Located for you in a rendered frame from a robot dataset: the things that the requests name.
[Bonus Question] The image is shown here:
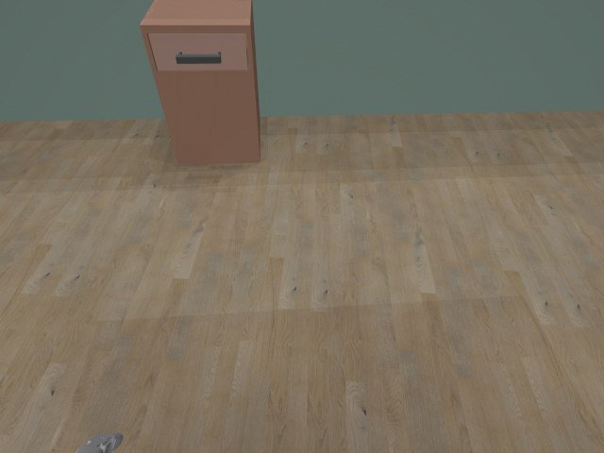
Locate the left robot hand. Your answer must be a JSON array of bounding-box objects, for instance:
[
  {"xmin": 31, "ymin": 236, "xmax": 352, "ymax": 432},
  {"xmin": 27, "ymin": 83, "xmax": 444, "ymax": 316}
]
[{"xmin": 75, "ymin": 432, "xmax": 123, "ymax": 453}]

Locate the cabinet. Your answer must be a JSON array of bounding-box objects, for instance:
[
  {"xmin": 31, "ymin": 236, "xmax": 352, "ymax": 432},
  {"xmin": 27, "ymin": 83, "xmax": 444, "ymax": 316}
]
[{"xmin": 140, "ymin": 0, "xmax": 260, "ymax": 165}]

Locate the handle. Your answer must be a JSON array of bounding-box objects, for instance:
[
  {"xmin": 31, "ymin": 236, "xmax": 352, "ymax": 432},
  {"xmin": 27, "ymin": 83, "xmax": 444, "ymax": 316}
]
[{"xmin": 176, "ymin": 52, "xmax": 221, "ymax": 64}]

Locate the drawer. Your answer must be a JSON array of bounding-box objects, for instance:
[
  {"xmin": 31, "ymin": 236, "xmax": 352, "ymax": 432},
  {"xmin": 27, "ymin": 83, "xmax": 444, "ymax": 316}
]
[{"xmin": 148, "ymin": 34, "xmax": 248, "ymax": 71}]

